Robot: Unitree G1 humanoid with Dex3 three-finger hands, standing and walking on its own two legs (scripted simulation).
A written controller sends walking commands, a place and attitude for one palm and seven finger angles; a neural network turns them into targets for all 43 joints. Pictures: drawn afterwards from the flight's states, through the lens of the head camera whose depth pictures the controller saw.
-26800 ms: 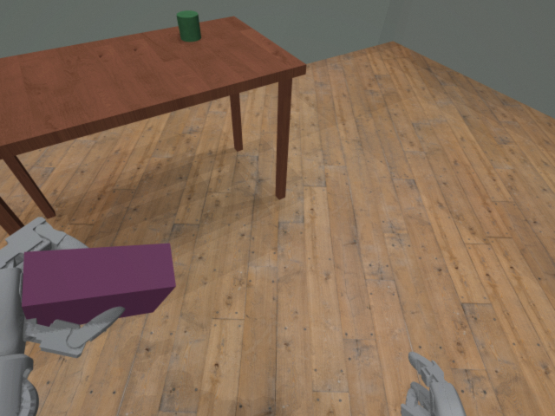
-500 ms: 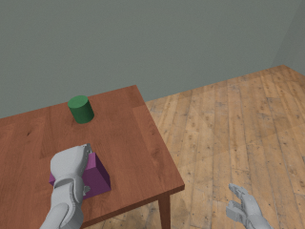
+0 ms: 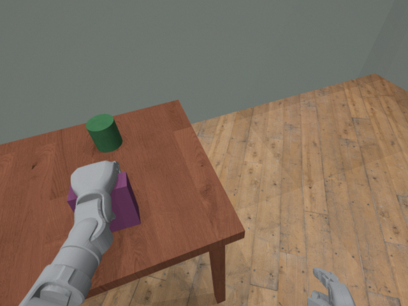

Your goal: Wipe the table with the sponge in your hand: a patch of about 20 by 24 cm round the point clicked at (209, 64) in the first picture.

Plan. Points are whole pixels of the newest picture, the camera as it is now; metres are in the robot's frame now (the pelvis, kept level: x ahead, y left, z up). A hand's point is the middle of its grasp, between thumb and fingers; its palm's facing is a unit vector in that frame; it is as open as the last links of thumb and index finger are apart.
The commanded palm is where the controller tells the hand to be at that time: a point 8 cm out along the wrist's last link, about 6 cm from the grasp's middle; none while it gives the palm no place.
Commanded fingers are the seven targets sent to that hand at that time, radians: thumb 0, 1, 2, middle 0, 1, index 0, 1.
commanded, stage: wipe forward along the middle lane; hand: left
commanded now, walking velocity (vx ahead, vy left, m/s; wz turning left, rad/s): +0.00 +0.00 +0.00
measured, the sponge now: (110, 211) +0.32 +0.26 -0.01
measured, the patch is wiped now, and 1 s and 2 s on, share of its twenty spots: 1.00 1.00 1.00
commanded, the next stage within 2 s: slide back across to the first lane in 1.02 s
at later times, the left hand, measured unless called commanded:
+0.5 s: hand (102, 179) +0.37 +0.28 +0.04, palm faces -0.11 -0.02 -0.99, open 9.4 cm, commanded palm +0.35 +0.29 +0.07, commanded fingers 0.00 0.10 1.30 -1.20 -1.60 -1.20 -1.60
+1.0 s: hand (97, 164) +0.42 +0.31 +0.03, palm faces -0.13 -0.02 -0.99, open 9.4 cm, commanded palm +0.41 +0.31 +0.07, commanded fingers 0.00 0.10 1.30 -1.20 -1.60 -1.20 -1.60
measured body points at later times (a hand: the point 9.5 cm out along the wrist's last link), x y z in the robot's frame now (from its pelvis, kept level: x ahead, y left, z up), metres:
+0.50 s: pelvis -0.01 +0.00 +0.00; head +0.01 -0.03 +0.44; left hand +0.37 +0.28 +0.09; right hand +0.13 -0.26 -0.13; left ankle +0.03 +0.15 -0.73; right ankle +0.00 -0.10 -0.73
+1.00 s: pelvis +0.00 +0.02 -0.01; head +0.05 +0.00 +0.44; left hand +0.42 +0.31 +0.09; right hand +0.09 -0.26 -0.14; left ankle +0.03 +0.15 -0.73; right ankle +0.00 -0.10 -0.73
